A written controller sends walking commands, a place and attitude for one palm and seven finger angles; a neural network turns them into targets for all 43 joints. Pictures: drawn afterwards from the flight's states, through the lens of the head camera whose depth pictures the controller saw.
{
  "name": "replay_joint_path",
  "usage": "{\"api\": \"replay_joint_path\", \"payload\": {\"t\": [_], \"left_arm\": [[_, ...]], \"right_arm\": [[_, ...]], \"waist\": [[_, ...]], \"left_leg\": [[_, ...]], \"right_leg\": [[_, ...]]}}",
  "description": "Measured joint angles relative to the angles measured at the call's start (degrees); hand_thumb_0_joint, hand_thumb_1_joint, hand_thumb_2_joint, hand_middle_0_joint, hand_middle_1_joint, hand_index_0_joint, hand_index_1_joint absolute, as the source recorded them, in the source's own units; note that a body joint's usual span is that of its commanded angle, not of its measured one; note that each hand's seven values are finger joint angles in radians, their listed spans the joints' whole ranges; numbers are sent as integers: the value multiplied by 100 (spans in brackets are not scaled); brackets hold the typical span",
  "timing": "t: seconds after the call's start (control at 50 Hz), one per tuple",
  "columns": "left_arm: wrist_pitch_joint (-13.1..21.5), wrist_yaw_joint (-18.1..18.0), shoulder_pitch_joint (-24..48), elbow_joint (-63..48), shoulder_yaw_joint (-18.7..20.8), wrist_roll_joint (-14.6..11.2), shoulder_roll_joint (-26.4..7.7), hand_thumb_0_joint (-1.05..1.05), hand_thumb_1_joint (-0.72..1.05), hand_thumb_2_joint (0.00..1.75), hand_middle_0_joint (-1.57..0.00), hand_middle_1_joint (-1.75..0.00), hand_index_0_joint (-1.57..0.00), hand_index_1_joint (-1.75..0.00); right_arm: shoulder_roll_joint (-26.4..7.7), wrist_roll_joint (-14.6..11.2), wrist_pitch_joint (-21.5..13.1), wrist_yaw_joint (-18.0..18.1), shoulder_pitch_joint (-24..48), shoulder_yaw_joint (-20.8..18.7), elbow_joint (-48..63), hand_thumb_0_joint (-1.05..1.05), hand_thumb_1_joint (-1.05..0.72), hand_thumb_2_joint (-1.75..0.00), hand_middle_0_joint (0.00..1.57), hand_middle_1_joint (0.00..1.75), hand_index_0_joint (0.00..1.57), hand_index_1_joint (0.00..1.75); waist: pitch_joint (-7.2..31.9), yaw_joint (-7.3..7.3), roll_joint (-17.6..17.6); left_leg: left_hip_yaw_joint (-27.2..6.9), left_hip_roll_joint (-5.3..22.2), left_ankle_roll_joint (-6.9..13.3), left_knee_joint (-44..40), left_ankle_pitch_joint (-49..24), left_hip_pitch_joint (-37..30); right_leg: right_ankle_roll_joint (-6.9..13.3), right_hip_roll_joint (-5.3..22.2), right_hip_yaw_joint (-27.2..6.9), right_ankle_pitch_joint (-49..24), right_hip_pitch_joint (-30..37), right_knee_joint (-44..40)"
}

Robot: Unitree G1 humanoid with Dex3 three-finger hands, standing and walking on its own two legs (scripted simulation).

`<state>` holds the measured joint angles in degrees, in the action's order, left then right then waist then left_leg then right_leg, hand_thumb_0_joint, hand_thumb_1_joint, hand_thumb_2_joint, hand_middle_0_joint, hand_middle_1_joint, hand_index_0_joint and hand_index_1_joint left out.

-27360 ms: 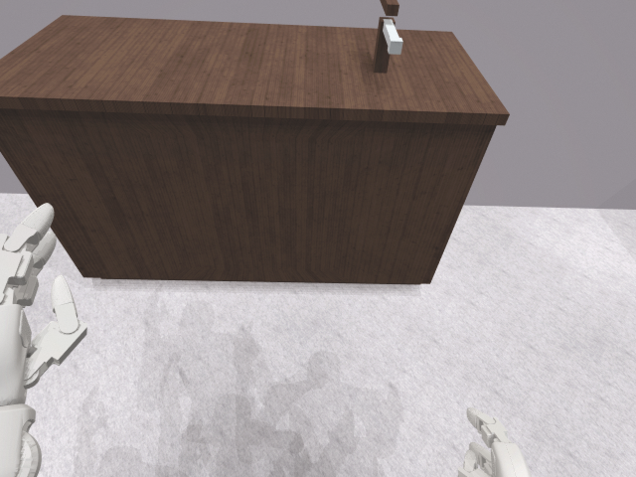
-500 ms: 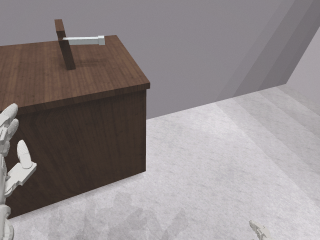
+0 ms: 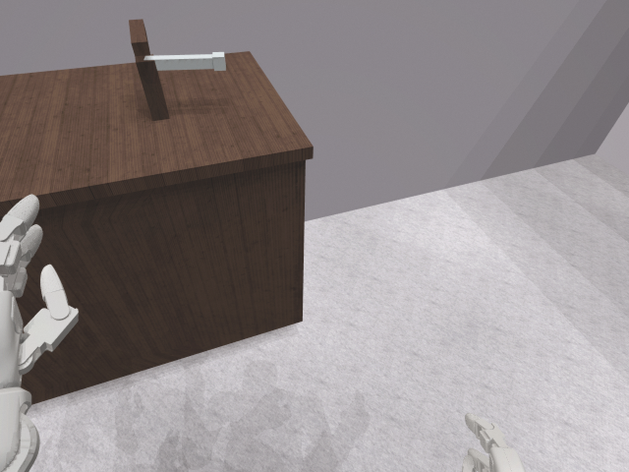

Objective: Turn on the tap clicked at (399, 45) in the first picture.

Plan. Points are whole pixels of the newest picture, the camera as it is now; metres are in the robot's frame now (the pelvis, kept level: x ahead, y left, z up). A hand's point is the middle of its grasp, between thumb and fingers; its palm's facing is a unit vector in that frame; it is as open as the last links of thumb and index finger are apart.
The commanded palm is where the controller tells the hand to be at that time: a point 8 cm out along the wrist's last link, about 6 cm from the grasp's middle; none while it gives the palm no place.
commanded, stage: stand and check the lever's angle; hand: left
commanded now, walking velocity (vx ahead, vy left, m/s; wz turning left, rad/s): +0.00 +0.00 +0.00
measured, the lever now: (219, 61) +0.85 +0.25 +0.16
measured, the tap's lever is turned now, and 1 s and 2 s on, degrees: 79 79 79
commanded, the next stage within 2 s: stand and wait in 0.12 s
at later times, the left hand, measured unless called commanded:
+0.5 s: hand (80, 310) +0.22 +0.24 +0.17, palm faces +0.38 -0.86 -0.33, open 7.4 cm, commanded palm +0.17 +0.28 +0.18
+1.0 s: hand (56, 327) +0.21 +0.26 +0.16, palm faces +0.39 -0.86 -0.33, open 7.4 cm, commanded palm +0.15 +0.30 +0.18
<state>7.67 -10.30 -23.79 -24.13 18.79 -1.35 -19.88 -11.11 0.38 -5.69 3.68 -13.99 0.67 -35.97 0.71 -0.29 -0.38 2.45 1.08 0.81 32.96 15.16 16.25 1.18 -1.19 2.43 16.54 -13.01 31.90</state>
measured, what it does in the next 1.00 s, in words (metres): stands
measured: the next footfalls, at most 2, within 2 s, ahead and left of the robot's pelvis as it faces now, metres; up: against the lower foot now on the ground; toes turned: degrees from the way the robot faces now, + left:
none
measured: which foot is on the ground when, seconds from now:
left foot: down 0.00-1.00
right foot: down 0.00-1.00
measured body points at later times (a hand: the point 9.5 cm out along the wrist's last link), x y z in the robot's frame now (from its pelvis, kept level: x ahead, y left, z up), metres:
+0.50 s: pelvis +0.01 +0.01 +0.01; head +0.00 +0.02 +0.46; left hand +0.20 +0.29 +0.18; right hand +0.19 -0.23 -0.06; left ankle +0.03 +0.11 -0.73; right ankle +0.00 -0.10 -0.73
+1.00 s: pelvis -0.01 +0.02 +0.01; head -0.01 +0.03 +0.46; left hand +0.18 +0.30 +0.18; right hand +0.15 -0.22 -0.06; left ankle +0.03 +0.11 -0.73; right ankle +0.00 -0.10 -0.73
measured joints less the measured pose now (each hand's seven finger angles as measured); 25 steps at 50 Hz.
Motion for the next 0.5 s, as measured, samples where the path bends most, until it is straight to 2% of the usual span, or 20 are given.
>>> {"api": "replay_joint_path", "payload": {"t": [0.08, 0.16, 0.3, 0.5], "left_arm": [[73, 38, -148, -279, -107, -73, 116, 1, 89, 90, -21, -31, -21, -30], [126, 103, -287, -391, -207, -107, 97, 1, 89, 90, -21, -31, -21, -30], [62, 112, -265, -239, -125, -137, -62, 1, 89, 90, -21, -31, -21, -30], [23, 86, -270, -261, -216, -145, 39, 1, 89, 90, -21, -31, -21, -30]], "right_arm": [[15, -23, -67, -115, 88, 2, -18, 2, -90, -90, 21, 30, 20, 30], [13, -37, -12, -112, 210, -33, 15, 2, -90, -90, 21, 30, 21, 30], [-9, -45, 67, -28, 338, -43, 193, 2, -90, -90, 21, 30, 20, 30], [-45, -24, 87, 1, 319, -34, 206, 1, -90, -90, 21, 30, 20, 30]], "waist": [[-53, 41, 91], [-87, 48, 64], [-60, 48, 42], [13, 87, 66]], "left_leg": [[-45, 106, -47, -46, -4, 25], [12, 109, -43, -173, -22, -72], [71, 96, -14, -405, -127, -158], [72, 89, 7, -525, -233, -148]], "right_leg": [[87, -118, 32, -43, 91, -293], [59, -120, -28, -91, 169, -426], [18, -112, -86, -216, 236, -655], [-1, -109, -87, -359, 258, -841]]}}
